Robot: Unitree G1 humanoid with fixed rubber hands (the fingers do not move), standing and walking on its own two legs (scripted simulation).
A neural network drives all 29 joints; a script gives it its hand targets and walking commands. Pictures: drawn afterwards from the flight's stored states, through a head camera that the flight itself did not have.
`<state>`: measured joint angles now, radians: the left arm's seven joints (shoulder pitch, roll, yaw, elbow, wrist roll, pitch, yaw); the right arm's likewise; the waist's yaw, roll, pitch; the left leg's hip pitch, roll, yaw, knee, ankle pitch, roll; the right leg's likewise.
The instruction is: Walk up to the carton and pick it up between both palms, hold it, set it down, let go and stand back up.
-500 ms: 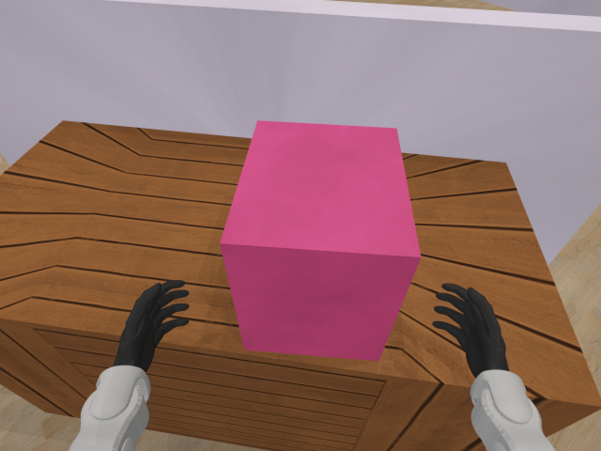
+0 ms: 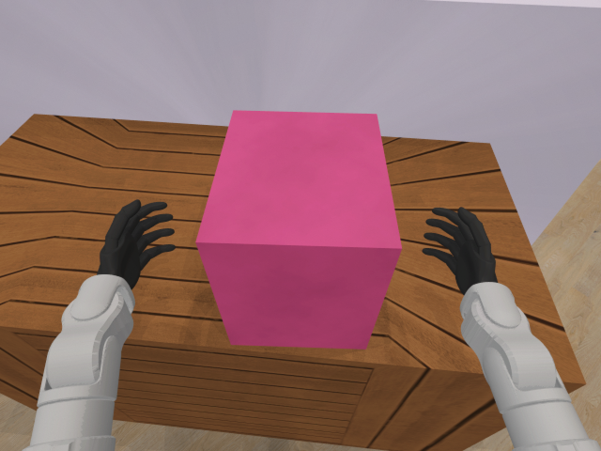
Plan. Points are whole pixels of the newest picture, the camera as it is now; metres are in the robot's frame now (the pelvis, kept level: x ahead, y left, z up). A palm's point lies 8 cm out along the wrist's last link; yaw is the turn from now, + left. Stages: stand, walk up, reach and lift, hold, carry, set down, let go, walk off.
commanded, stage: reach and lift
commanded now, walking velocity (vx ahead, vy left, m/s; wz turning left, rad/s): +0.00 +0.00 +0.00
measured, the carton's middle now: (301, 233) +0.42 +0.02 +0.02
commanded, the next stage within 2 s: none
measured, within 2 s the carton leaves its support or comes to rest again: neither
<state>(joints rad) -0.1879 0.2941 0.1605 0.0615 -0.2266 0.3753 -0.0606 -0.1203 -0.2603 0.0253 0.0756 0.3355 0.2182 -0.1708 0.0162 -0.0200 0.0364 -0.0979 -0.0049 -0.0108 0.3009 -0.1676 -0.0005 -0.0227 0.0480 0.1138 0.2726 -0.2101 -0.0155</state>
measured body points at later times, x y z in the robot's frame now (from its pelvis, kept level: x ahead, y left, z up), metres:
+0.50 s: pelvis -0.02 +0.00 +0.00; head -0.01 +0.02 +0.45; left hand +0.38 +0.24 +0.17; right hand +0.37 -0.19 +0.15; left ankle +0.00 +0.12 -0.75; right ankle -0.04 -0.11 -0.75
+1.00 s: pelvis -0.02 +0.00 +0.00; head -0.02 +0.02 +0.45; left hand +0.43 +0.23 +0.22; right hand +0.43 -0.19 +0.20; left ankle +0.00 +0.12 -0.75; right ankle -0.04 -0.11 -0.75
